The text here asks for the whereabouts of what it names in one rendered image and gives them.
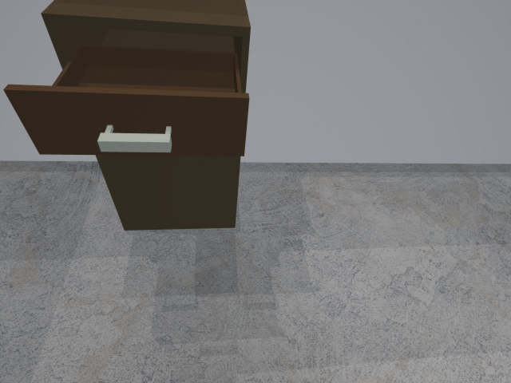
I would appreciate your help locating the drawer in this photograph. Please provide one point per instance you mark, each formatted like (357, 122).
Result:
(138, 90)

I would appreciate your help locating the cabinet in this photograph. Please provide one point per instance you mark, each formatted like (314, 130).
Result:
(161, 192)

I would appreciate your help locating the handle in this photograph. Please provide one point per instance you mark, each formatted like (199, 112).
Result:
(134, 142)

